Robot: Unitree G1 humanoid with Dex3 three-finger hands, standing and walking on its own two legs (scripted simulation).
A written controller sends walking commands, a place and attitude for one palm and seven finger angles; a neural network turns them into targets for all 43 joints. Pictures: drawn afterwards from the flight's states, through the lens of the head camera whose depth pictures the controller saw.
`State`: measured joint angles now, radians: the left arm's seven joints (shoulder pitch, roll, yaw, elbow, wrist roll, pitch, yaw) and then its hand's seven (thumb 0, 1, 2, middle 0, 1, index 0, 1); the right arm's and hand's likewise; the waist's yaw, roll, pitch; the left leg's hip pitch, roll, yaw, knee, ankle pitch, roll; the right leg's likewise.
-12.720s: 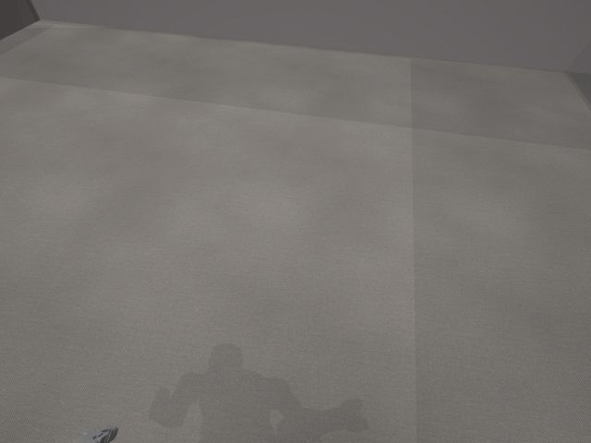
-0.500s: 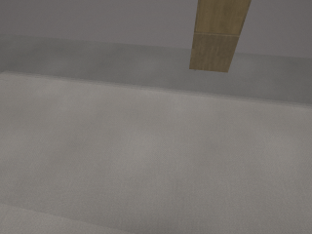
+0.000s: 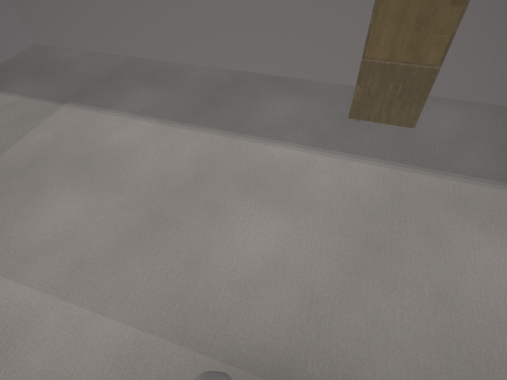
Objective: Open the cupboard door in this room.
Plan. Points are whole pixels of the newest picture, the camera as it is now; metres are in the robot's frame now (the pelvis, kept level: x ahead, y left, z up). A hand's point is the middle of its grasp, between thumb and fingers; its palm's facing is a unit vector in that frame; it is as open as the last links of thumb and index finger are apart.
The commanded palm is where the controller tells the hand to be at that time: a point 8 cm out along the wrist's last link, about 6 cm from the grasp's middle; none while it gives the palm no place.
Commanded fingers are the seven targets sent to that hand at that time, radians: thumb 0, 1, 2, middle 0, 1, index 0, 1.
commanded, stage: stand and wait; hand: left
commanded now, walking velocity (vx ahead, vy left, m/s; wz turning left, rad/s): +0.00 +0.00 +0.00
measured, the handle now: out of the picture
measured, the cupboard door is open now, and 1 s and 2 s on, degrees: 0 0 0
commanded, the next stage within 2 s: turn or walk to find it in 0.20 s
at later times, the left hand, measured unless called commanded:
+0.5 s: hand out of the picture +0.01 +0.22 -0.17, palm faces +0.11 -0.96 -0.25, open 7.4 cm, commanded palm none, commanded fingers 0.00 0.90 0.90 -0.20 -0.30 -0.20 -0.30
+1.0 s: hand out of the picture -0.08 +0.26 -0.19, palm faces +0.33 -0.91 -0.24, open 7.4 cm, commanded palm none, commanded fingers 0.00 0.90 0.90 -0.20 -0.30 -0.20 -0.30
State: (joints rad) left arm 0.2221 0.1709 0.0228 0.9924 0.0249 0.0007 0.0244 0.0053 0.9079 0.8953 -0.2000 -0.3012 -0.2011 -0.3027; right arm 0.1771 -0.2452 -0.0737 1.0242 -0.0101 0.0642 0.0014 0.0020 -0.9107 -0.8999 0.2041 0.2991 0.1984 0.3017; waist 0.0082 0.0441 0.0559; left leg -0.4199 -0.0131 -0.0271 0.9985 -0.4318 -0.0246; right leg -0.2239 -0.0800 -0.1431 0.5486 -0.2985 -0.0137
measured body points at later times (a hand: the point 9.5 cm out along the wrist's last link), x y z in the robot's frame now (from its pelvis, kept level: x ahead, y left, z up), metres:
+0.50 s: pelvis -0.02 +0.02 +0.00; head +0.01 +0.02 +0.45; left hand +0.01 +0.27 -0.15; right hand +0.03 -0.21 -0.16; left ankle -0.02 +0.14 -0.74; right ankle -0.04 -0.10 -0.72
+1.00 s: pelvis -0.06 +0.05 -0.01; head -0.03 +0.09 +0.44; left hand -0.10 +0.31 -0.17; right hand +0.10 -0.17 -0.14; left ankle -0.08 +0.15 -0.74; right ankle -0.05 -0.09 -0.69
